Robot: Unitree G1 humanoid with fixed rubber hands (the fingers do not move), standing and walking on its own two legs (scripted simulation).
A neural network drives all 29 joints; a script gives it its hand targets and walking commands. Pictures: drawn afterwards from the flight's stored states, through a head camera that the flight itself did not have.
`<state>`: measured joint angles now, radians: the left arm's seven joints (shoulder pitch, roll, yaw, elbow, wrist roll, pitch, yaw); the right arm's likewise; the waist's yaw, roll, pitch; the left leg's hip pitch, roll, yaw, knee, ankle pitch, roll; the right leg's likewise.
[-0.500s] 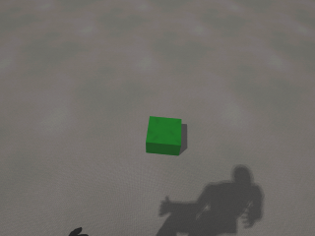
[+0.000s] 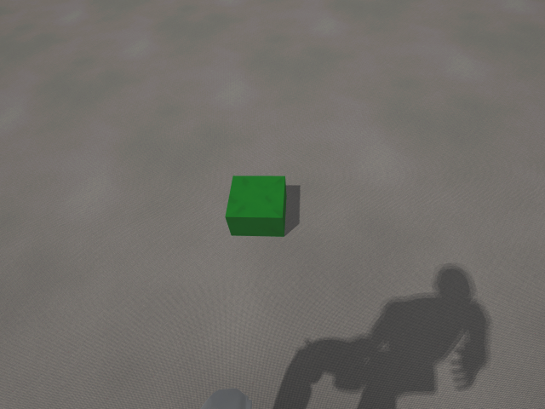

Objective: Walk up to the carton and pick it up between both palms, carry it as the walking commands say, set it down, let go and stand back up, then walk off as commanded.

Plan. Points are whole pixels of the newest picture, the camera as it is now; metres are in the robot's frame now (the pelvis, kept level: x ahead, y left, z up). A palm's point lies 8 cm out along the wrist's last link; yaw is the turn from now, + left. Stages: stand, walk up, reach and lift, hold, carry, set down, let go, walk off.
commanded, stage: walk off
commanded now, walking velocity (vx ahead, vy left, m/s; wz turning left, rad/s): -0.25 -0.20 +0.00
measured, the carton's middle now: (258, 205) +0.97 +0.13 -0.70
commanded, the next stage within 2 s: none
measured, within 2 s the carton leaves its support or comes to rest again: neither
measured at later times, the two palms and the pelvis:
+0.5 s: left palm out of the picture -0.07 +0.12 -0.14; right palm out of the picture -0.07 -0.42 -0.13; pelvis -0.10 -0.15 -0.01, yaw +0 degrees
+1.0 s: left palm out of the picture -0.13 -0.08 -0.15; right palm out of the picture -0.16 -0.57 -0.13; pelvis -0.20 -0.31 -0.01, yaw +2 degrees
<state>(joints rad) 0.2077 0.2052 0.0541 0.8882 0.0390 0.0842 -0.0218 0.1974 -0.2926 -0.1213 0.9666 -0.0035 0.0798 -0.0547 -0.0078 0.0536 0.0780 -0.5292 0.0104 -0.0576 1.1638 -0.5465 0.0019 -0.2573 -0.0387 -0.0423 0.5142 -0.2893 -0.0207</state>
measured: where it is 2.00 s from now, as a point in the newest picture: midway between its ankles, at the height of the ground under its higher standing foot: outside the picture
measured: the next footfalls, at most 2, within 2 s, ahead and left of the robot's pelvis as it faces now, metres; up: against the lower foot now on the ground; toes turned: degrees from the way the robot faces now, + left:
left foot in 0.26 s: -0.08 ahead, +0.04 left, +0.00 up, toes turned +7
right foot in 0.58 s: -0.10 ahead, -0.34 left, +0.00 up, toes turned -2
